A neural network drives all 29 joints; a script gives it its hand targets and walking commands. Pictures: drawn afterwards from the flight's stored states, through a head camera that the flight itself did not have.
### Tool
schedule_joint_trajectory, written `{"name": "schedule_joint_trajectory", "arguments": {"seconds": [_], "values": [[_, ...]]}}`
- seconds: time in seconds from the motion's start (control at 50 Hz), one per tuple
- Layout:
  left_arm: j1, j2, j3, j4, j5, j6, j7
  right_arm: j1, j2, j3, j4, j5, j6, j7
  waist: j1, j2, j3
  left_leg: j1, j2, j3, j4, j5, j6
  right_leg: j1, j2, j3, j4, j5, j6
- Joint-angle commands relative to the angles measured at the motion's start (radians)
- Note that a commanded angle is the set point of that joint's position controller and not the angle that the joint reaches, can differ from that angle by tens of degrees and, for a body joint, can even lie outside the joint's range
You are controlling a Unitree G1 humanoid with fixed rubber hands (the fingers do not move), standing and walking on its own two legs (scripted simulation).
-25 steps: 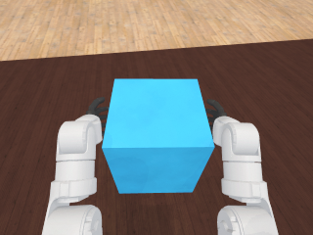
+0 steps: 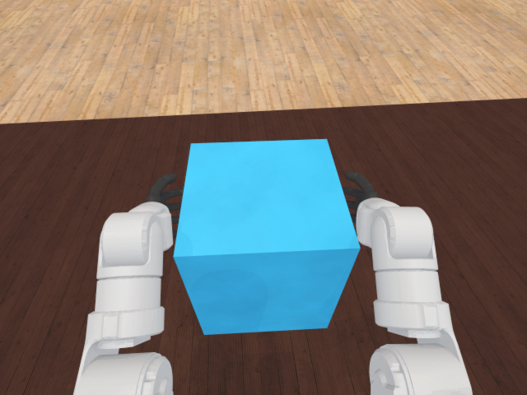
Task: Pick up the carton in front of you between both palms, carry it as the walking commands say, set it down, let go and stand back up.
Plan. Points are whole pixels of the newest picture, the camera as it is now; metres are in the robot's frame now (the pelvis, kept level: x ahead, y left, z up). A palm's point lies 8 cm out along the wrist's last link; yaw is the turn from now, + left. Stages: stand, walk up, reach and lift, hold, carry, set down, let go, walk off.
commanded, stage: carry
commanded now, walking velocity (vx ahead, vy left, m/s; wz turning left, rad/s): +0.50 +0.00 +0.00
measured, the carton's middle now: (262, 241) +0.36 +0.01 +0.03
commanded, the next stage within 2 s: none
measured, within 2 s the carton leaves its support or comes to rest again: neither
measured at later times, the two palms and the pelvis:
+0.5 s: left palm (189, 112) +0.67 +0.18 +0.05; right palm (326, 121) +0.65 -0.12 +0.05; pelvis +0.31 +0.04 -0.05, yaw -1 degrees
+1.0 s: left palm (208, 64) +0.94 +0.17 +0.02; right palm (315, 65) +0.95 -0.13 +0.02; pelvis +0.58 +0.01 -0.08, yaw +0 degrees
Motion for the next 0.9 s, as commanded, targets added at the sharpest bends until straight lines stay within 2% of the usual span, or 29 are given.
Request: {"name": "schedule_joint_trajectory", "arguments": {"seconds": [0.0, 0.06, 0.1, 0.18, 0.24, 0.26, 0.28, 0.3, 0.32, 0.34, 0.36, 0.38, 0.4, 0.42, 0.44, 0.48, 0.58, 0.62, 0.68, 0.74, 0.76, 0.78, 0.8, 0.82, 0.84, 0.86, 0.88], "values": [[-0.817, -1.149, -0.702, -0.179, -0.517, -0.031, -0.257, -0.716, 1.09, 0.627, -0.156, 0.379, -0.046, 0.198, 0.003, -0.044, -0.457, -0.138, 0.043, 0.001, -0.117, 0.063, -0.016, 0.428, -0.308, 0.397, -0.175, 0.361, -0.057], [-0.768, -1.143, -0.705, -0.19, -0.527, -0.038, -0.259, -0.652, 1.076, 0.633, -0.166, 0.348, -0.059, 0.176, 0.026, -0.083, -0.484, -0.222, 0.044, 0.03, -0.221, 0.186, -0.019, 0.536, -0.289, 0.326, -0.12, 0.637, -0.03], [-0.745, -1.128, -0.708, -0.198, -0.527, -0.04, -0.261, -0.638, 1.06, 0.643, -0.185, 0.336, -0.064, 0.167, 0.038, -0.092, -0.485, -0.249, 0.036, 0.05, -0.297, 0.278, -0.016, 0.58, -0.261, 0.287, -0.098, 0.718, -0.013], [-0.702, -1.08, -0.711, -0.197, -0.512, -0.036, -0.261, -0.637, 1.008, 0.664, -0.222, 0.325, -0.057, 0.159, 0.068, -0.088, -0.446, -0.212, -0.019, 0.109, -0.559, 0.465, -0.005, 0.627, -0.183, 0.213, -0.055, 0.727, 0.0], [-0.638, -1.042, -0.693, -0.128, -0.482, -0.03, -0.262, -0.606, 0.969, 0.656, -0.185, 0.308, -0.038, 0.17, 0.087, -0.097, -0.406, -0.087, -0.049, 0.135, -0.774, 0.626, 0.027, 0.599, -0.163, 0.172, 0.014, 0.637, 0.002], [-0.624, -1.036, -0.687, -0.098, -0.475, -0.029, -0.264, -0.597, 0.957, 0.644, -0.162, 0.301, -0.033, 0.176, 0.072, -0.099, -0.409, 0.014, -0.052, 0.139, -0.822, 0.669, 0.042, 0.553, -0.161, 0.157, 0.068, 0.623, 0.013], [-0.621, -1.034, -0.683, -0.07, -0.472, -0.028, -0.266, -0.584, 0.945, 0.628, -0.134, 0.292, -0.029, 0.182, 0.039, -0.102, -0.423, 0.14, -0.057, 0.15, -0.85, 0.688, 0.053, 0.5, -0.159, 0.137, 0.15, 0.64, 0.03], [-0.629, -1.034, -0.682, -0.045, -0.47, -0.029, -0.268, -0.571, 0.935, 0.613, -0.107, 0.287, -0.027, 0.189, -0.012, -0.082, -0.445, 0.301, -0.035, 0.15, -0.904, 0.737, 0.057, 0.421, -0.146, 0.092, 0.287, 0.595, 0.058], [-0.636, -1.033, -0.676, -0.024, -0.463, -0.031, -0.27, -0.566, 0.92, 0.597, -0.091, 0.283, -0.025, 0.198, -0.047, -0.018, -0.46, 0.5, 0.06, 0.062, -0.841, 0.837, 0.051, 0.236, -0.116, 0.086, 0.442, 0.345, 0.077], [-0.646, -1.045, -0.667, -0.005, -0.456, -0.029, -0.27, -0.579, 0.903, 0.576, -0.063, 0.284, -0.02, 0.208, -0.034, 0.134, -0.5, 0.734, 0.28, -0.151, -0.618, 1.295, 0.083, -0.027, -0.054, 0.067, 0.608, -0.347, 0.1], [-0.67, -1.051, -0.639, 0.022, -0.459, -0.014, -0.264, -0.583, 0.886, 0.557, -0.015, 0.276, -0.02, 0.211, -0.098, 0.316, -0.616, 0.968, 0.453, -0.494, -0.64, 1.072, 0.305, -0.31, 0.02, 0.126, 0.892, -0.549, 0.154], [-0.69, -1.053, -0.638, -0.002, -0.451, -0.014, -0.259, -0.564, 0.937, 0.56, 0.005, 0.302, -0.024, 0.219, -0.117, 0.221, -0.623, 0.896, 0.411, -0.562, -0.724, 0.638, 0.319, -0.36, -0.022, 0.161, 0.919, -0.471, 0.123], [-0.738, -1.075, -0.644, -0.022, -0.451, -0.02, -0.253, -0.614, 0.991, 0.579, -0.028, 0.339, -0.031, 0.23, -0.105, 0.144, -0.54, 0.771, 0.337, -0.497, -0.777, 0.48, 0.275, -0.378, -0.048, 0.157, 0.863, -0.401, 0.109], [-0.765, -1.094, -0.637, -0.042, -0.446, -0.027, -0.246, -0.699, 1.049, 0.61, -0.08, 0.379, -0.036, 0.238, -0.086, 0.054, -0.484, 0.666, 0.307, -0.434, -0.808, 0.467, 0.236, -0.36, -0.072, 0.153, 0.793, -0.337, 0.112], [-0.768, -1.103, -0.63, -0.065, -0.439, -0.033, -0.236, -0.764, 1.093, 0.635, -0.121, 0.418, -0.041, 0.242, -0.073, 0.033, -0.458, 0.585, 0.298, -0.397, -0.826, 0.497, 0.221, -0.325, -0.09, 0.156, 0.733, -0.304, 0.115], [-0.738, -1.117, -0.631, -0.094, -0.424, -0.042, -0.217, -0.811, 1.138, 0.668, -0.168, 0.472, -0.051, 0.246, -0.058, 0.054, -0.452, 0.497, 0.265, -0.328, -0.846, 0.515, 0.181, -0.258, -0.112, 0.144, 0.638, -0.271, 0.127], [-0.638, -1.108, -0.648, -0.115, -0.381, -0.063, -0.185, -0.73, 1.142, 0.683, -0.187, 0.489, -0.066, 0.251, -0.094, 0.105, -0.485, 0.638, 0.227, -0.2, -0.775, 0.908, 0.154, -0.372, -0.114, 0.099, 0.455, -0.134, 0.139], [-0.629, -1.095, -0.662, -0.137, -0.372, -0.068, -0.179, -0.713, 1.129, 0.691, -0.198, 0.485, -0.071, 0.254, -0.106, 0.114, -0.479, 0.683, 0.203, -0.161, -0.754, 0.995, 0.138, -0.398, -0.108, 0.084, 0.379, -0.047, 0.134], [-0.646, -1.06, -0.686, -0.182, -0.372, -0.067, -0.174, -0.707, 1.094, 0.705, -0.229, 0.482, -0.072, 0.255, -0.129, 0.108, -0.445, 0.707, 0.147, -0.105, -0.732, 1.037, 0.114, -0.365, -0.071, 0.041, 0.198, 0.094, 0.124], [-0.612, -1.008, -0.686, -0.173, -0.36, -0.047, -0.173, -0.647, 1.046, 0.701, -0.208, 0.47, -0.06, 0.252, -0.154, 0.115, -0.412, 0.705, 0.091, -0.035, -0.665, 1.098, 0.083, -0.244, 0.002, -0.037, -0.034, 0.245, 0.118], [-0.6, -0.99, -0.678, -0.158, -0.354, -0.039, -0.176, -0.632, 1.031, 0.697, -0.191, 0.465, -0.055, 0.252, -0.149, 0.124, -0.406, 0.673, 0.084, -0.016, -0.627, 1.088, 0.074, -0.166, 0.02, -0.051, -0.096, 0.306, 0.11], [-0.585, -0.972, -0.668, -0.141, -0.348, -0.03, -0.18, -0.621, 1.018, 0.692, -0.172, 0.462, -0.05, 0.252, -0.122, 0.136, -0.41, 0.63, 0.083, -0.006, -0.559, 1.075, 0.055, -0.062, 0.026, -0.047, -0.155, 0.368, 0.101], [-0.572, -0.958, -0.656, -0.123, -0.342, -0.023, -0.185, -0.62, 1.011, 0.689, -0.149, 0.459, -0.045, 0.254, -0.074, 0.13, -0.424, 0.573, 0.08, 0.024, -0.46, 1.043, 0.027, 0.078, 0.004, -0.039, -0.238, 0.463, 0.09], [-0.564, -0.945, -0.641, -0.11, -0.34, -0.016, -0.192, -0.623, 1.006, 0.687, -0.124, 0.455, -0.042, 0.255, -0.023, 0.108, -0.452, 0.461, 0.069, 0.05, -0.33, 0.916, 0.002, 0.278, -0.053, -0.009, -0.304, 0.585, 0.083], [-0.554, -0.929, -0.618, -0.094, -0.337, -0.01, -0.2, -0.637, 0.999, 0.673, -0.102, 0.449, -0.04, 0.258, -0.002, 0.004, -0.468, 0.246, 0.023, 0.071, -0.167, 0.44, -0.016, 0.499, -0.204, 0.098, -0.185, 0.97, 0.081], [-0.58, -0.913, -0.596, -0.064, -0.327, -0.004, -0.206, -0.655, 1.02, 0.661, -0.069, 0.439, -0.028, 0.259, -0.002, -0.149, -0.519, -0.018, -0.065, 0.048, -0.022, -0.222, -0.06, 0.743, -0.441, 0.34, 0.041, 1.572, -0.027], [-0.57, -0.911, -0.586, -0.016, -0.325, -0.002, -0.21, -0.651, 1.022, 0.642, -0.038, 0.442, -0.016, 0.252, 0.023, -0.197, -0.639, -0.121, -0.054, -0.052, 0.093, -0.269, -0.068, 0.869, -0.517, 0.451, 0.078, 1.568, -0.15]]}}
